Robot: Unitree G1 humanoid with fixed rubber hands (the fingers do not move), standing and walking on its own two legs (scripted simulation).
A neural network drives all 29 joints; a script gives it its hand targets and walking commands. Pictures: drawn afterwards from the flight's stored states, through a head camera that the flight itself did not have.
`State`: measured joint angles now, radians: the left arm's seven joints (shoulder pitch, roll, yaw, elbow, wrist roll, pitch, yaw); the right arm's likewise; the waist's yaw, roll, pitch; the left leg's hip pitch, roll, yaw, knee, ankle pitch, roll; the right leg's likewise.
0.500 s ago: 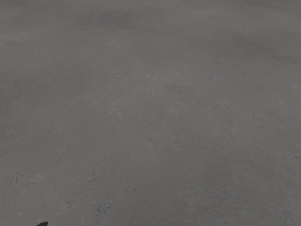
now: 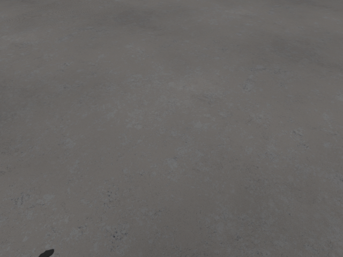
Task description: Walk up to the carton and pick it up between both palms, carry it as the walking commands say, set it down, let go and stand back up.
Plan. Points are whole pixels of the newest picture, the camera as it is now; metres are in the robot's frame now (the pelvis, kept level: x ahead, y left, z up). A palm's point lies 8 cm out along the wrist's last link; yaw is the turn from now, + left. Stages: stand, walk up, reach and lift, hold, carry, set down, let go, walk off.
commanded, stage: walk up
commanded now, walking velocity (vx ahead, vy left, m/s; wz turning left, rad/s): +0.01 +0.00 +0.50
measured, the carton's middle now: out of the picture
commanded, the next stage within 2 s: none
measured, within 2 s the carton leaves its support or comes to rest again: neither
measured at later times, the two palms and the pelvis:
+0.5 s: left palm out of the picture +0.03 +0.33 -0.13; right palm out of the picture +0.15 -0.19 -0.10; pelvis -0.01 +0.05 +0.00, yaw +17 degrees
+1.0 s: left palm out of the picture -0.10 +0.28 -0.11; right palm (222, 225) +0.25 -0.14 -0.12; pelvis +0.00 +0.02 +0.00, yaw +33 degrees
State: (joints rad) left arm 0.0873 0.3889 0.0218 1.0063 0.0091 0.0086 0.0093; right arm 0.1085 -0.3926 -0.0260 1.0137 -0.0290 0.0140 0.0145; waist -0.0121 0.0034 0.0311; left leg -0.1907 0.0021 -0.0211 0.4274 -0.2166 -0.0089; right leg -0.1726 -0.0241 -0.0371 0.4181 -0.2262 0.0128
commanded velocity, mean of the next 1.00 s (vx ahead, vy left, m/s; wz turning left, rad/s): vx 0.01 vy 0.00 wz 0.50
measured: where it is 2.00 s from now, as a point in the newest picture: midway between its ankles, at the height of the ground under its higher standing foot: outside the picture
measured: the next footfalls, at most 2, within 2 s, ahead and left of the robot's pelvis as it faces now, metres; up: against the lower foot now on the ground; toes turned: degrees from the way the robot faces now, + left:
right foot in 0.70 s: +0.07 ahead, -0.08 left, +0.00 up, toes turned +21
left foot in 1.10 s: -0.05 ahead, +0.14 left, +0.00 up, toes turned +40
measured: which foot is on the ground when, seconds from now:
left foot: down 0.00-0.70, up 0.72-1.00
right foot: down 0.00-0.22, up 0.24-0.68, down 0.70-1.00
